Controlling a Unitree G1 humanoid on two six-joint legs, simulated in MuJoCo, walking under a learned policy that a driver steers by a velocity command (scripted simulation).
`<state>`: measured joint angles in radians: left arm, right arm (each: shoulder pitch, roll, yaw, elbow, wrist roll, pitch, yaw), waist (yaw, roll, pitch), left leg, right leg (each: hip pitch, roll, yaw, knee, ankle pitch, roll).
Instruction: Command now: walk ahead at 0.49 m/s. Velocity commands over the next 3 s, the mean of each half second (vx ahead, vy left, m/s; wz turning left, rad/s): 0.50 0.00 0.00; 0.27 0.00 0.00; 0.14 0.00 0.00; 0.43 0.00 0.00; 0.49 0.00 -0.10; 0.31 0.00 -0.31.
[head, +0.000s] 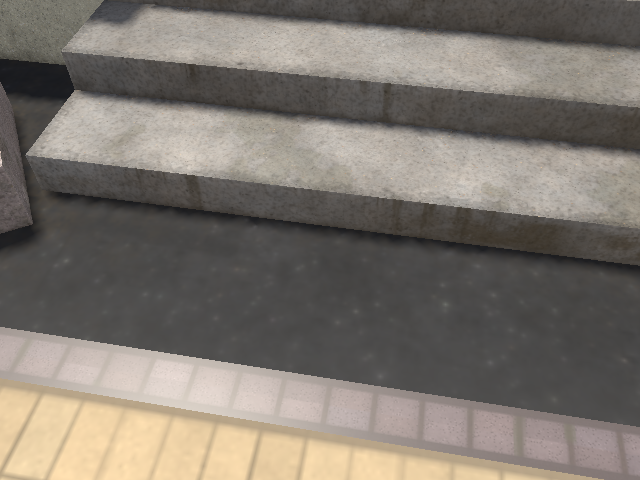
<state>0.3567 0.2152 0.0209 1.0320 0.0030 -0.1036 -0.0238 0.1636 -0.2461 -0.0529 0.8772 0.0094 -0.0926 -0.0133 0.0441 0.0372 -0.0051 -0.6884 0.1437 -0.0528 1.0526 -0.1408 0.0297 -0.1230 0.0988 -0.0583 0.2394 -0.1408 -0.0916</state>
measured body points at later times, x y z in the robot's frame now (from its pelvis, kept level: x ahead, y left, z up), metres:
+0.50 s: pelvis +0.28 +0.08 +0.00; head +0.30 +0.09 +0.45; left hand +0.39 +0.35 -0.13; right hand +0.32 -0.18 -0.13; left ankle +0.30 +0.16 -0.75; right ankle +0.31 -0.09 -0.66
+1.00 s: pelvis +0.47 +0.03 -0.01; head +0.51 +0.02 +0.44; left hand +0.55 +0.27 -0.15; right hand +0.49 -0.22 -0.17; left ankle +0.43 +0.16 -0.71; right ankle +0.57 -0.05 -0.75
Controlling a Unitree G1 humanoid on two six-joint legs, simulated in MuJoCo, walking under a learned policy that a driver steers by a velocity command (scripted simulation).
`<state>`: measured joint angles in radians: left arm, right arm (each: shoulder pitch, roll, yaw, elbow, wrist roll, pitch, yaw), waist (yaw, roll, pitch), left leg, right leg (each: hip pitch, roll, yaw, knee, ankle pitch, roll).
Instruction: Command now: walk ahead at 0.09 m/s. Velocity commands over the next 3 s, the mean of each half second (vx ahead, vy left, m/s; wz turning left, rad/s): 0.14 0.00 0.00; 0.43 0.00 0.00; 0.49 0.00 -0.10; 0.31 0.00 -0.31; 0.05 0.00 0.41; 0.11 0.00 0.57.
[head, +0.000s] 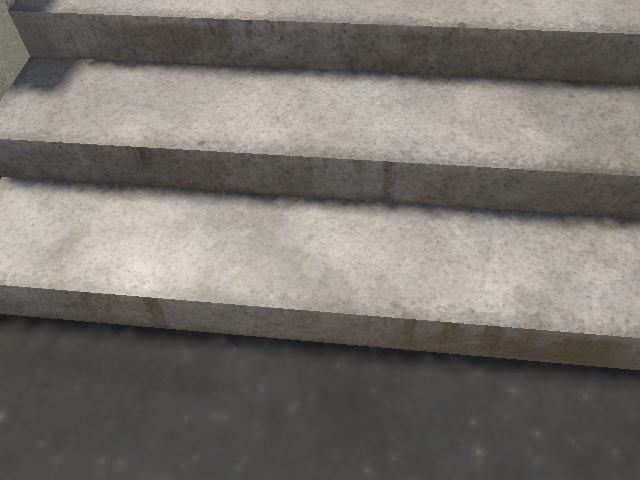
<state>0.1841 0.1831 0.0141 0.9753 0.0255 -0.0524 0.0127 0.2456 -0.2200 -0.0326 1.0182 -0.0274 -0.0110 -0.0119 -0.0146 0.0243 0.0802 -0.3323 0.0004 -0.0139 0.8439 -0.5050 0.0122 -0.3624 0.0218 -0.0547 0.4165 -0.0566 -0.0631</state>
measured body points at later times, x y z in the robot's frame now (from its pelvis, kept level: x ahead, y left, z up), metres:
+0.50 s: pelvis +0.07 -0.01 +0.00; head +0.06 -0.03 +0.45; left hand +0.08 +0.24 -0.14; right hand +0.06 -0.25 -0.16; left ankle +0.02 +0.12 -0.73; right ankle +0.09 -0.09 -0.74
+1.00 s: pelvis +0.30 +0.00 -0.02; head +0.33 +0.01 +0.43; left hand +0.19 +0.23 -0.16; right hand +0.49 -0.22 -0.13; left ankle +0.42 +0.07 -0.74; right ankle +0.10 -0.09 -0.72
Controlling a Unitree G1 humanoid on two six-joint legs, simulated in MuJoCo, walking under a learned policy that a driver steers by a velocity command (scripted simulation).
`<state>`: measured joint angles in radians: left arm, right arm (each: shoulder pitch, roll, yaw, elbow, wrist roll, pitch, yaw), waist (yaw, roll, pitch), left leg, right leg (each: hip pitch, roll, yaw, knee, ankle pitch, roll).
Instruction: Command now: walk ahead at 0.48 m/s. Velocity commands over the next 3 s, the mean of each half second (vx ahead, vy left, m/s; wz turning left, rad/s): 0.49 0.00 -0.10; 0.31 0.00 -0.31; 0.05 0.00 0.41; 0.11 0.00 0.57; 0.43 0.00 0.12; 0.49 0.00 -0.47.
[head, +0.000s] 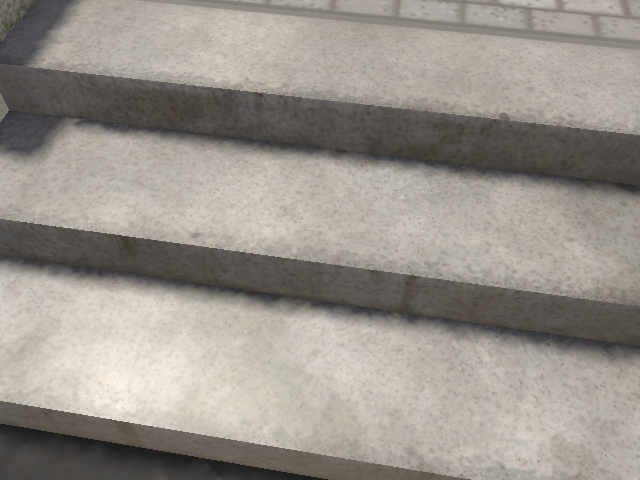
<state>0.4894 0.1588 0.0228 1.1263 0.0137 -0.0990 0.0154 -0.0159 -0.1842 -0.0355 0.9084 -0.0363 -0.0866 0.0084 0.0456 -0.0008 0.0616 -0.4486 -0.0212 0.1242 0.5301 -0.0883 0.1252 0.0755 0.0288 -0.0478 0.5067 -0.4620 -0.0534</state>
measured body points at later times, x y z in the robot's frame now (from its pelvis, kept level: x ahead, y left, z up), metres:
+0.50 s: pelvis +0.26 +0.00 +0.01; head +0.27 +0.00 +0.46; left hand +0.43 +0.21 -0.11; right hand +0.12 -0.21 -0.13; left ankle +0.11 +0.07 -0.72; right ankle +0.30 -0.12 -0.46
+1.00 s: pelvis +0.54 -0.09 +0.14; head +0.57 -0.10 +0.59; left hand +0.58 +0.14 +0.00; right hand +0.68 -0.34 +0.04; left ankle +0.66 +0.08 -0.27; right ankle +0.54 -0.11 -0.58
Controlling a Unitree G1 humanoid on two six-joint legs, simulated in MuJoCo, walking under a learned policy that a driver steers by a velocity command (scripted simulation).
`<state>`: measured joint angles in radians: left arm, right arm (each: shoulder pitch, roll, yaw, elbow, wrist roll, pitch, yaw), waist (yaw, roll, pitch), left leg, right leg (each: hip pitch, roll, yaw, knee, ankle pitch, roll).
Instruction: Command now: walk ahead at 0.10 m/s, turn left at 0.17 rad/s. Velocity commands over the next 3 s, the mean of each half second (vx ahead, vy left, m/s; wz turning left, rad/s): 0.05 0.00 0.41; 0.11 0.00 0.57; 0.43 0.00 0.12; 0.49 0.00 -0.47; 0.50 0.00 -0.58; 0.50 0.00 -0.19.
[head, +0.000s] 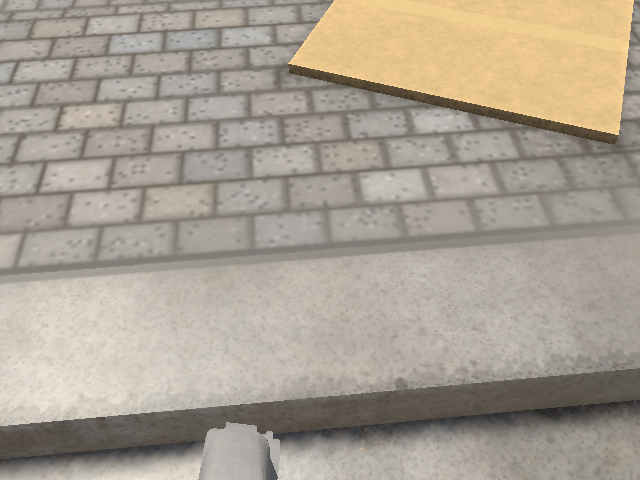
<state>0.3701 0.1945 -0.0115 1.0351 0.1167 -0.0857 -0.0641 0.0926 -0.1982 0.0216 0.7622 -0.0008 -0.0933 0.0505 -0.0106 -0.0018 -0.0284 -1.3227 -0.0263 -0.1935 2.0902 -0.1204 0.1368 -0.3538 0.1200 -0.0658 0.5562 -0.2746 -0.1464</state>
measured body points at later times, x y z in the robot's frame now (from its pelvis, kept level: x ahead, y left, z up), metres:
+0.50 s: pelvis +0.20 +0.07 +0.08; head +0.21 +0.04 +0.53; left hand +0.29 +0.36 -0.01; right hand +0.37 -0.16 -0.04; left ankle +0.27 +0.16 -0.59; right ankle +0.12 -0.09 -0.47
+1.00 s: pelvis +0.32 +0.04 +0.14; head +0.33 +0.03 +0.59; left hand +0.25 +0.31 +0.04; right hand +0.59 -0.08 +0.04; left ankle +0.25 +0.16 -0.47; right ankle +0.30 -0.07 -0.59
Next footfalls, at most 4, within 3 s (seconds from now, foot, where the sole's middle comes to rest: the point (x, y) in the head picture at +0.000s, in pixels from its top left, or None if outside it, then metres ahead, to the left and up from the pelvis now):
0.38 left None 0.31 0.16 -0.63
0.86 right None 0.34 -0.06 -0.63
1.38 left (124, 361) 0.61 0.38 -0.49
1.96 right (192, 207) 0.99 0.31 -0.49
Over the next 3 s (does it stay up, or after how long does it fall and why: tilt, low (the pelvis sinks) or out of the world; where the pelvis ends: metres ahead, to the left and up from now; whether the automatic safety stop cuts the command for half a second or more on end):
stays up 1.35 0.39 0.28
